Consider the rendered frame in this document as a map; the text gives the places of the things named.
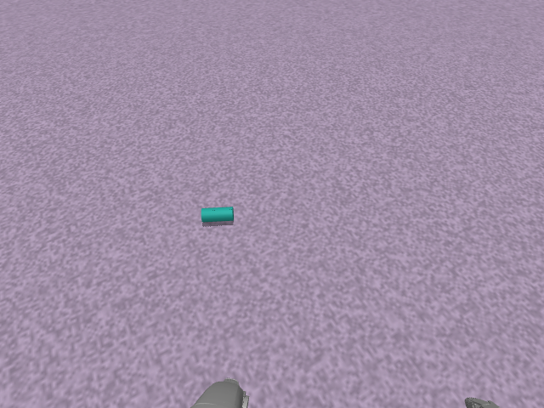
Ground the can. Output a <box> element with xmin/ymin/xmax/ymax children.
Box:
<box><xmin>201</xmin><ymin>207</ymin><xmax>234</xmax><ymax>222</ymax></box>

